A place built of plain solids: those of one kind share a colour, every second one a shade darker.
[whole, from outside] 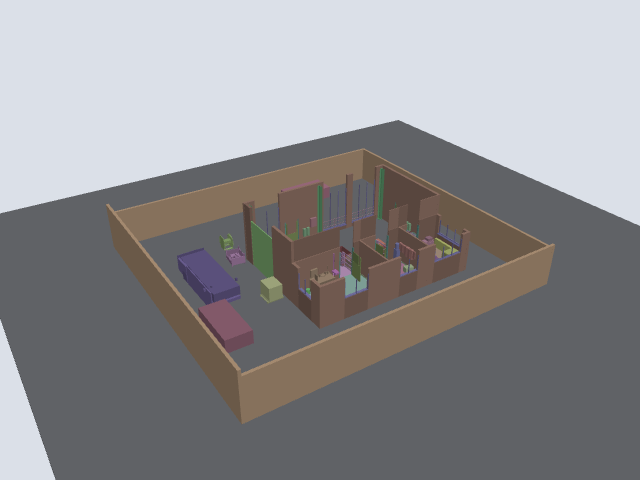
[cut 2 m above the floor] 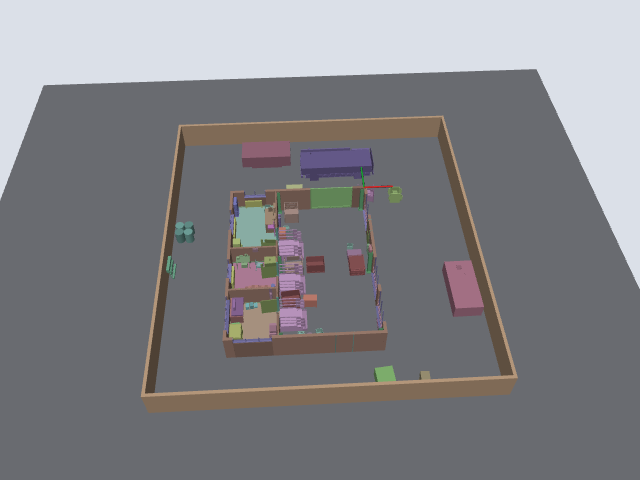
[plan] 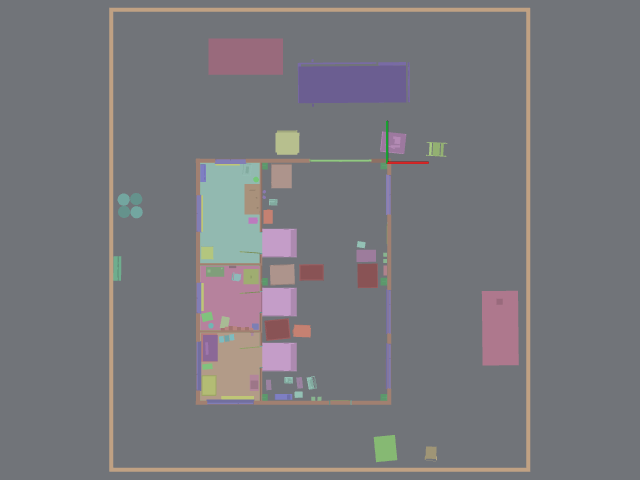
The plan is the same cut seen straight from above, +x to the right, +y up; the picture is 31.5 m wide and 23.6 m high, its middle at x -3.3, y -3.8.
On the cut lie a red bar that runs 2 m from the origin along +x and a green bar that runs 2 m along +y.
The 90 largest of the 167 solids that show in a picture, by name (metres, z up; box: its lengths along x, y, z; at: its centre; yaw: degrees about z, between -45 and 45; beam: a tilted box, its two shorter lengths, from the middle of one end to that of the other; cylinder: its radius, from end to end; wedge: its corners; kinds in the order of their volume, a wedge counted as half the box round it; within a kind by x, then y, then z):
{
 "yard_bound_1": {"box": [0.2, 22.81, 3.11], "at": [-13.57, -3.79, 1.51]},
 "yard_bound_2": {"box": [20.7, 0.2, 2.86], "at": [-3.32, -15.09, 1.38]},
 "yard_bound_3": {"box": [20.7, 0.2, 3.56], "at": [-3.32, 7.52, 1.73]},
 "yard_bound_4": {"box": [0.2, 22.81, 2.86], "at": [6.94, -3.79, 1.38]},
 "wall_1": {"box": [0.2, 0.71, 3.06], "at": [-9.3, -11.55, 1.48]},
 "wall_2": {"box": [0.2, 2.41, 1.66], "at": [-9.3, -10.0, 0.78]},
 "wall_3": {"box": [0.2, 0.51, 3.06], "at": [-9.3, -8.55, 1.48]},
 "wall_4": {"box": [0.2, 0.91, 3.06], "at": [-9.3, -7.85, 1.48]},
 "wall_5": {"box": [0.2, 1.51, 1.56], "at": [-9.3, -6.65, 0.73]},
 "wall_6": {"box": [0.2, 0.91, 3.06], "at": [-9.3, -5.45, 1.48]},
 "wall_7": {"box": [0.2, 1.61, 3.06], "at": [-9.3, -4.2, 1.48]},
 "wall_8": {"box": [0.2, 1.81, 1.56], "at": [-9.3, -2.5, 0.73]},
 "wall_9": {"box": [0.2, 1.81, 3.06], "at": [-9.3, -0.7, 1.48]},
 "wall_10": {"box": [0.56, 0.2, 3.06], "at": [-9.12, -11.8, 1.48]},
 "wall_11": {"box": [0.96, 0.2, 3.06], "at": [-8.93, 0.1, 1.48]},
 "wall_12": {"box": [2.31, 0.2, 1.66], "at": [-7.7, -11.8, 0.78]},
 "wall_13": {"box": [3.0, 0.06, 3.06], "at": [-7.7, -8.33, 1.48]},
 "wall_14": {"box": [3.0, 0.06, 3.06], "at": [-7.7, -8.27, 1.48]},
 "wall_15": {"box": [3.0, 0.06, 3.06], "at": [-7.7, -5.03, 1.48]},
 "wall_16": {"box": [3.0, 0.06, 3.06], "at": [-7.7, -4.97, 1.48]},
 "wall_17": {"box": [1.51, 0.2, 1.56], "at": [-7.7, 0.1, 0.73]},
 "wall_18": {"box": [0.76, 0.2, 3.06], "at": [-6.58, 0.1, 1.48]},
 "wall_19": {"box": [0.36, 0.2, 3.06], "at": [-6.38, -11.8, 1.48]},
 "wall_20": {"box": [0.06, 1.6, 3.06], "at": [-6.23, -10.9, 1.48]},
 "wall_21": {"box": [0.06, 0.91, 3.06], "at": [-6.23, -7.85, 1.48]},
 "wall_22": {"box": [0.06, 1.3, 3.06], "at": [-6.23, -5.65, 1.48]},
 "wall_23": {"box": [0.06, 0.51, 3.06], "at": [-6.23, -4.75, 1.48]},
 "wall_24": {"box": [0.06, 3.4, 3.06], "at": [-6.23, -1.7, 1.48]},
 "wall_25": {"box": [0.06, 1.6, 4.55], "at": [-6.17, -10.9, 2.23]},
 "wall_26": {"box": [0.06, 0.77, 4.55], "at": [-6.17, -8.62, 2.23]},
 "wall_27": {"box": [0.06, 0.96, 4.55], "at": [-6.17, -7.88, 2.23]},
 "wall_28": {"box": [0.06, 1.36, 4.55], "at": [-6.17, -5.62, 2.23]},
 "wall_29": {"box": [0.06, 0.56, 4.55], "at": [-6.17, -4.78, 2.23]},
 "wall_30": {"box": [0.06, 3.4, 4.55], "at": [-6.17, -1.7, 2.23]},
 "wall_31": {"box": [2.41, 0.2, 4.55], "at": [-5.0, 0.1, 2.23]},
 "wall_32": {"box": [6.4, 0.2, 4.55], "at": [-3.0, -11.8, 2.23]},
 "wall_33": {"box": [1.01, 0.2, 4.55], "at": [-0.3, 0.1, 2.23]},
 "wall_34": {"box": [0.2, 0.81, 4.55], "at": [0.1, -11.5, 2.23]},
 "wall_35": {"box": [0.2, 0.51, 4.55], "at": [0.1, -8.65, 2.23]},
 "wall_36": {"box": [0.2, 3.71, 4.55], "at": [0.1, -4.4, 2.23]},
 "wall_37": {"box": [0.2, 0.81, 4.55], "at": [0.1, -0.2, 2.23]},
 "beyond_skip_1": {"box": [3.66, 1.78, 0.95], "at": [-6.95, 5.22, 0.82], "yaw": -0.2},
 "beyond_skip_2": {"box": [1.78, 3.66, 0.95], "at": [5.56, -8.13, 0.82], "yaw": 0.5},
 "raised_floor_prep_1": {"box": [3.13, 5.13, 0.56], "at": [-7.7, -2.5, 0.23]},
 "beyond_van_1": {"box": [0.66, 0.23, 0.71], "at": [-3.37, 3.05, 0.3], "yaw": 0.4},
 "beyond_van_2": {"box": [3.79, 0.08, 1.48], "at": [-2.42, 4.89, 0.68], "yaw": 0.4},
 "beyond_van_3": {"box": [5.29, 1.81, 0.65], "at": [-1.71, 3.85, 0.97], "yaw": 0.4},
 "beyond_van_4": {"box": [4.94, 1.29, 0.08], "at": [-1.6, 3.59, 0.32], "yaw": 0.4},
 "beyond_van_5": {"box": [0.66, 0.23, 0.71], "at": [-0.03, 3.07, 0.3], "yaw": 0.4},
 "beyond_van_6": {"box": [1.36, 0.16, 1.0], "at": [0.25, 4.86, 0.79], "yaw": 0.4},
 "raised_floor_office_1": {"box": [3.13, 3.53, 0.56], "at": [-7.7, -10.0, 0.23]},
 "raised_floor_mess_1": {"box": [3.13, 3.43, 0.56], "at": [-7.7, -6.65, 0.23]},
 "door_landing_1": {"box": [1.1, 1.4, 0.56], "at": [-5.59, -9.55, 0.23]},
 "door_landing_2": {"box": [1.1, 1.4, 0.56], "at": [-5.59, -6.85, 0.23]},
 "door_landing_3": {"box": [1.1, 1.4, 0.56], "at": [-5.59, -3.95, 0.23]},
 "door_landing_4": {"box": [0.32, 1.4, 0.39], "at": [-4.9, -9.55, 0.14]},
 "door_landing_5": {"box": [0.32, 1.4, 0.39], "at": [-4.9, -6.85, 0.14]},
 "door_landing_6": {"box": [0.32, 1.4, 0.39], "at": [-4.9, -3.95, 0.14]},
 "door_landing_7": {"box": [0.32, 1.4, 0.22], "at": [-4.6, -9.55, 0.06]},
 "door_landing_8": {"box": [0.32, 1.4, 0.22], "at": [-4.6, -6.85, 0.06]},
 "door_landing_9": {"box": [0.32, 1.4, 0.22], "at": [-4.6, -3.95, 0.06]},
 "beyond_tote_tank_1": {"box": [1.18, 0.98, 1.02], "at": [-4.9, 0.98, 0.63], "yaw": -0.3},
 "beyond_pallets_1": {"box": [1.05, 1.25, 0.8], "at": [-0.08, -14.05, 0.39], "yaw": 5.6},
 "beyond_drums_1": {"cylinder": 0.3, "from": [-12.95, -1.81, -0.06], "to": [-12.95, -1.81, 0.87]},
 "beyond_drums_2": {"cylinder": 0.3, "from": [-12.93, -2.42, -0.06], "to": [-12.93, -2.42, 0.87]},
 "beyond_drums_3": {"cylinder": 0.3, "from": [-12.34, -1.79, -0.06], "to": [-12.34, -1.79, 0.87]},
 "beyond_drums_4": {"cylinder": 0.3, "from": [-12.32, -2.44, -0.06], "to": [-12.32, -2.44, 0.87]},
 "stillage_1": {"box": [1.0, 1.2, 0.22], "at": [-5.19, -0.66, 0.06]},
 "stillage_2": {"box": [1.2, 1.0, 0.22], "at": [-5.15, -5.51, 0.06], "yaw": 2.1},
 "stillage_3": {"box": [1.08, 0.88, 0.44], "at": [-5.15, -5.51, 0.17], "yaw": 2.1},
 "plan_chest_small_1": {"box": [0.73, 1.02, 0.42], "at": [-8.77, -10.96, 1.24]},
 "plan_chest_small_2": {"box": [0.64, 0.92, 1.01], "at": [-8.76, -10.96, 0.96]},
 "roller_shutter_1": {"box": [2.86, 0.06, 3.55], "at": [-2.3, 0.12, 1.73]},
 "specimen_stillage_1": {"box": [1.2, 1.0, 0.16], "at": [-5.39, -8.2, 0.03], "yaw": 5.7},
 "specimen_stillage_2": {"box": [1.1, 0.9, 0.15], "at": [-5.39, -8.2, 0.18], "yaw": 5.7},
 "specimen_stillage_3": {"box": [1.2, 0.8, 0.16], "at": [-3.71, -5.39, 0.03], "yaw": 0.4},
 "specimen_stillage_4": {"box": [1.1, 0.7, 0.15], "at": [-3.71, -5.39, 0.17], "yaw": 0.4},
 "roll_cab_1": {"box": [0.46, 0.68, 0.69], "at": [-5.85, -2.66, 0.46]},
 "roll_cab_2": {"box": [0.85, 0.46, 0.73], "at": [-4.18, -8.35, 0.47], "yaw": -2.2},
 "radiator_1": {"box": [0.1, 1.8, 0.6], "at": [-9.11, -2.5, 0.92]},
 "radiator_2": {"box": [0.14, 1.38, 0.66], "at": [-9.08, -6.6, 0.95]},
 "radiator_3": {"box": [1.62, 0.19, 0.66], "at": [-7.35, -11.56, 0.95]},
 "gas_bottles_1": {"box": [0.2, 0.75, 1.28], "at": [-9.09, -0.52, 1.1]},
 "gas_bottles_2": {"box": [0.75, 0.2, 1.28], "at": [-5.09, -11.55, 0.59]},
 "crate_1": {"box": [0.96, 0.6, 0.5], "at": [-1.02, -4.58, 0.2], "yaw": 0.1},
 "drying_oven_1": {"box": [0.47, 0.49, 0.87], "at": [-8.84, -4.44, 1.7]},
 "beyond_wheeled_bin_1": {"box": [0.53, 0.6, 0.4], "at": [2.16, -14.26, 0.82], "yaw": -1.8},
 "desk_load_tidy_1": {"box": [0.72, 1.3, 0.12], "at": [-8.69, -9.11, 1.3]},
 "carton_1": {"box": [0.4, 0.6, 0.45], "at": [-7.98, -7.87, 0.69], "yaw": -10.6},
 "water_cooler_1": {"box": [0.33, 0.31, 1.03], "at": [-6.47, -8.05, 0.97]}
}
